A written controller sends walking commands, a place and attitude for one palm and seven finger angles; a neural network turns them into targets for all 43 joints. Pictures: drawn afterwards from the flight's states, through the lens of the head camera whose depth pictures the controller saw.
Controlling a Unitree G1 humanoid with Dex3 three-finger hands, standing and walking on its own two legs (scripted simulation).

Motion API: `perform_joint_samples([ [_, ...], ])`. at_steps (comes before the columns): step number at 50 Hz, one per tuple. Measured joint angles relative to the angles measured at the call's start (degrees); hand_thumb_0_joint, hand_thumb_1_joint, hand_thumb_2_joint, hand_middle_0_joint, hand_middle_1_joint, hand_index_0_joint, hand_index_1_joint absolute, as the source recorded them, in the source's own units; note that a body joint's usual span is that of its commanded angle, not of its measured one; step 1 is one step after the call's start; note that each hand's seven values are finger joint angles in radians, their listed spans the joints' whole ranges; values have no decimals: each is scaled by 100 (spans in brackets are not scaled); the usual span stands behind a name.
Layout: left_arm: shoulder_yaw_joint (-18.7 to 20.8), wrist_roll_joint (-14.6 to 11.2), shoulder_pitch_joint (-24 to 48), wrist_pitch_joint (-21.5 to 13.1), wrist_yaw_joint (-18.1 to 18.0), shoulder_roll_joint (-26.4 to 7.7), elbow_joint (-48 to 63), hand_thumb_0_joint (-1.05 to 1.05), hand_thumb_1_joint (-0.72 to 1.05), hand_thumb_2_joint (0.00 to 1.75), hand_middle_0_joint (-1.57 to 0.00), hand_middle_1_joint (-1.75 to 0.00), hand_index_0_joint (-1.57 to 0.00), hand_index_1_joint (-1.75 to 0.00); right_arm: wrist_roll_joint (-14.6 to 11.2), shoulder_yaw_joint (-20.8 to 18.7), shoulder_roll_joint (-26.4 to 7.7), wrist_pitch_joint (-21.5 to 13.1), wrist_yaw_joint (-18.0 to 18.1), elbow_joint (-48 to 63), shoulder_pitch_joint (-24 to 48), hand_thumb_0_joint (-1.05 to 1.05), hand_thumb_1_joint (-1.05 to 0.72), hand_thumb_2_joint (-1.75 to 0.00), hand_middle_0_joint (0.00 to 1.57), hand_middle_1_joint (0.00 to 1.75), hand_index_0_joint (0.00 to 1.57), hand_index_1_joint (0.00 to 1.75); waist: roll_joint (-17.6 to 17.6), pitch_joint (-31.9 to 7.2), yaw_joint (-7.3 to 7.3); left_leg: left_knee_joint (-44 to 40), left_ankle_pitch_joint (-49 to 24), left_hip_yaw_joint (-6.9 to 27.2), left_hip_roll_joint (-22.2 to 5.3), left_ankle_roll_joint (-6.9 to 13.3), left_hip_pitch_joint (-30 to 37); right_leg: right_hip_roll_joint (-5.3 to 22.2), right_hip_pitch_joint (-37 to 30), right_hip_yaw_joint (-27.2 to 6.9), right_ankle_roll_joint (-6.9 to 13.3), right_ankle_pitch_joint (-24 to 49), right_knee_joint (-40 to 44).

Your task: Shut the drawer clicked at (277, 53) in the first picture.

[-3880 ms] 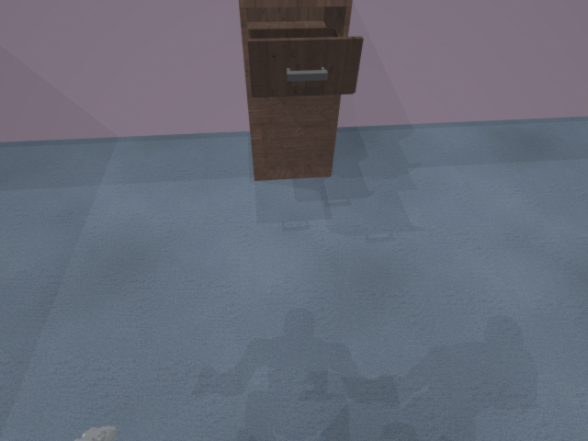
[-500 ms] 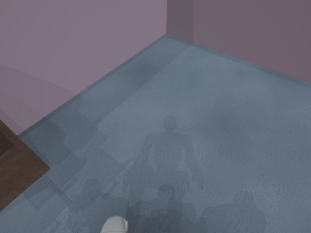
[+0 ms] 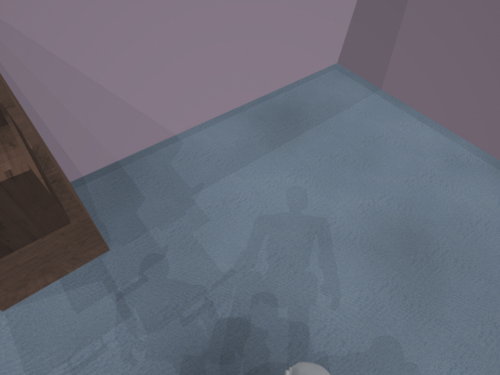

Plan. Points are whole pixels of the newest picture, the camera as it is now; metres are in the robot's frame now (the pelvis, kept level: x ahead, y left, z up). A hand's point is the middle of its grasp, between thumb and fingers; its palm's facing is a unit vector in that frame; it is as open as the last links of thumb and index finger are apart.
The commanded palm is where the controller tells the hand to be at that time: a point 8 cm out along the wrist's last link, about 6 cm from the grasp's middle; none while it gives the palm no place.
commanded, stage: turn to face it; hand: left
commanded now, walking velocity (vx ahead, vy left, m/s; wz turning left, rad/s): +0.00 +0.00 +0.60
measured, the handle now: out of the picture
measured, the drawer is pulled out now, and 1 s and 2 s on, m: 0.29 0.29 0.29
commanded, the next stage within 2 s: take the last steps up to it in 1.12 s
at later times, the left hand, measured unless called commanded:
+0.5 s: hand out of the picture +0.09 +0.14 -0.12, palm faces +0.29 -0.91 -0.30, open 7.3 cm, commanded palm none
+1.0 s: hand out of the picture -0.17 +0.12 -0.19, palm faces +0.63 -0.73 -0.26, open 7.4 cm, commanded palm none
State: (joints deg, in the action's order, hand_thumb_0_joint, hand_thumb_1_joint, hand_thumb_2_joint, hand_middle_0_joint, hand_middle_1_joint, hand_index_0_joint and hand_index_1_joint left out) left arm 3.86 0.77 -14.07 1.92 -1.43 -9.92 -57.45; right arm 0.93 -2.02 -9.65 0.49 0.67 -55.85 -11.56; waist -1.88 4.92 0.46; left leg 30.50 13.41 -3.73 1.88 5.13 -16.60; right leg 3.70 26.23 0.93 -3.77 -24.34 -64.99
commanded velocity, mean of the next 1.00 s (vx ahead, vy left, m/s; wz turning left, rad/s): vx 0.00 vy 0.00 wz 0.52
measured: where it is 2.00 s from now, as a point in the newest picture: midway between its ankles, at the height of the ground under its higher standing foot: outside the picture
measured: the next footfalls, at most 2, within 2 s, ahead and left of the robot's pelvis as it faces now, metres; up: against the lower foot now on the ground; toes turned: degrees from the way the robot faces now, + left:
right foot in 0.38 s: +0.06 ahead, -0.17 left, +0.00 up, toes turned +15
left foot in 0.92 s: -0.04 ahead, +0.05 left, +0.00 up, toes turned +39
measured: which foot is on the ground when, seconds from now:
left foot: down 0.00-0.38, up 0.40-0.90, down 0.92-1.00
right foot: up 0.00-0.36, down 0.38-0.92, up 0.94-1.00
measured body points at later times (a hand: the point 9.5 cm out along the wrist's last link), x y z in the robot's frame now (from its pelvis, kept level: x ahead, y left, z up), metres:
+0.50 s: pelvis +0.02 -0.08 +0.01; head +0.05 -0.11 +0.45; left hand +0.07 +0.19 -0.10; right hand +0.12 -0.33 -0.16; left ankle -0.02 +0.06 -0.66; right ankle +0.02 -0.18 -0.73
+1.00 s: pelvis -0.02 -0.04 -0.01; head -0.01 +0.00 +0.44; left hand -0.21 +0.16 -0.17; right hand +0.25 -0.15 -0.12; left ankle -0.07 +0.02 -0.73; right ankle +0.02 -0.18 -0.68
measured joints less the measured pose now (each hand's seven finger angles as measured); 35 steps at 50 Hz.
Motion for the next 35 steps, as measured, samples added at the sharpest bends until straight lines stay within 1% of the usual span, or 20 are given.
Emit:
perform_joint_samples([
  [3, 75, 18, 203, 26, 11, -121, 142, 1, 91, 90, -20, -30, -20, -30, 0, -47, -66, 32, -13, -23, -142, -1, -92, -89, 20, 30, 20, 30, 56, -67, -52, -247, -146, 205, 30, -14, 41, 103, 184, -190, -90, 323, 199],
  [6, 127, 23, 376, 49, 4, -238, 253, 1, 91, 90, -20, -30, -20, -30, 7, -97, -103, 55, -31, -18, -260, 0, -91, -89, 20, 30, 20, 30, 105, -146, -124, -381, -231, 410, 51, -48, 40, 118, 175, -276, -170, 444, 489],
  [9, 149, 16, 551, 69, -4, -327, 345, 1, 91, 90, -20, -30, -20, -30, 19, -141, -129, 63, -40, 16, -343, 0, -91, -89, 20, 30, 20, 30, 150, -194, -213, -426, -278, 610, 80, -102, 1, 52, 61, -288, -217, 360, 820],
  [12, 135, -6, 734, 81, -9, -363, 452, 1, 91, 90, -19, -30, -20, -30, 36, -181, -170, 80, -46, 60, -393, 0, -90, -89, 20, 30, 20, 30, 211, -208, -306, -402, -303, 816, 123, -177, -74, -80, -118, -269, -220, 140, 1216],
  [16, 60, -55, 930, 46, -12, -307, 633, 1, 91, 90, -19, -30, -20, -30, 51, -241, -279, 141, -54, 110, -413, 0, -90, -89, 20, 30, 20, 30, 344, -206, -400, -279, -310, 1108, 210, -316, -222, -308, -491, -249, -151, -5, 2011],
  [17, 32, -67, 952, 21, -10, -279, 682, 1, 91, 90, -19, -30, -20, -30, 49, -260, -316, 161, -58, 119, -409, 0, -90, -89, 20, 30, 20, 30, 385, -210, -410, -220, -299, 1181, 239, -361, -270, -364, -637, -240, -129, 78, 2324],
  [19, -29, -84, 934, -55, -4, -240, 789, 1, 91, 90, -20, -30, -20, -30, 18, -299, -386, 196, -71, 148, -427, 0, -90, -89, 20, 30, 20, 30, 422, -255, -397, -9, -228, 1304, 342, -467, -404, -399, -1067, -199, -71, 558, 3264],
  [20, -49, -64, 921, -103, -16, -188, 802, 1, 91, 90, -20, -30, -20, -30, -11, -331, -439, 217, -75, 140, -404, 0, -90, -89, 20, 30, 20, 30, 504, -243, -378, 250, 39, 1330, 326, -518, -504, -437, -1170, -125, 182, 684, 3445],
  [21, -91, -43, 885, -117, -20, -134, 812, 1, 91, 90, -20, -30, -20, -30, -11, -364, -486, 246, -70, 125, -378, 0, -90, -89, 20, 30, 20, 30, 572, -237, -379, 703, 582, 1261, 307, -594, -652, -437, -1199, -33, 361, 680, 3415],
  [22, -143, -28, 824, -110, -15, -94, 824, 1, 91, 90, -20, -30, -20, -30, 4, -393, -522, 274, -70, 132, -377, 0, -90, -89, 20, 30, 20, 30, 587, -258, -386, 1286, 994, 1126, 319, -650, -834, -375, -1239, 53, 468, 640, 3392],
  [23, -172, -24, 749, -112, -15, -52, 822, 1, 91, 90, -20, -30, -20, -30, 23, -414, -558, 299, -82, 137, -372, 0, -90, -89, 20, 30, 20, 30, 582, -280, -384, 1870, 1182, 981, 309, -697, -997, -298, -1313, 128, 521, 616, 3429],
  [25, -203, -29, 591, -121, -16, 7, 802, 1, 91, 90, -20, -30, -20, -30, 46, -437, -623, 333, -127, 139, -325, 0, -91, -89, 20, 30, 19, 30, 561, -290, -368, 2854, 1105, 732, 183, -803, -1231, -171, -1484, 254, 543, 642, 3587],
  [27, -223, -31, 457, -148, -9, 39, 766, 1, 91, 90, -20, -30, -20, -30, 47, -441, -667, 338, -170, 159, -268, 0, -91, -89, 20, 30, 19, 30, 527, -258, -354, 3464, 890, 597, 8, -900, -1348, -68, -1612, 385, 543, 683, 3698],
  [30, -241, -21, 271, -191, -6, 64, 717, 1, 91, 90, -20, -30, -20, -30, 40, -426, -699, 375, -201, 172, -156, 0, -91, -89, 19, 30, 19, 30, 460, -173, -304, 3773, 733, 535, -214, -1010, -1354, 70, -1720, 595, 547, 681, 3745],
  [35, -244, 15, -76, -191, 6, 56, 624, 1, 91, 90, -20, -30, -20, -30, 36, -378, -730, 467, -216, 154, 110, 0, -91, -89, 19, 30, 19, 30, 395, -40, -148, 3491, 829, 481, -416, -1069, -1163, 244, -1761, 960, 522, 608, 3668],
])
